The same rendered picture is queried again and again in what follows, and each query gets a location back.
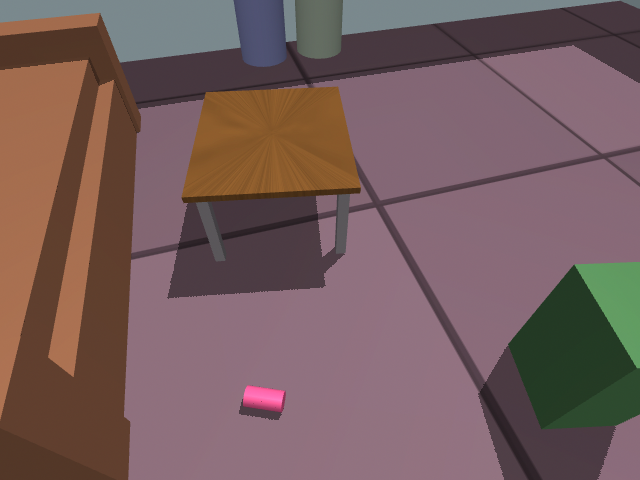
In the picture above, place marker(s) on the sofa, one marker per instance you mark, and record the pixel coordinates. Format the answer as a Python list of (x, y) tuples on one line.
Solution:
[(68, 132)]

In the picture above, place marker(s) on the coffee table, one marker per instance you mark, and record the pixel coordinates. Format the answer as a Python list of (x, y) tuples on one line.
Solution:
[(276, 143)]

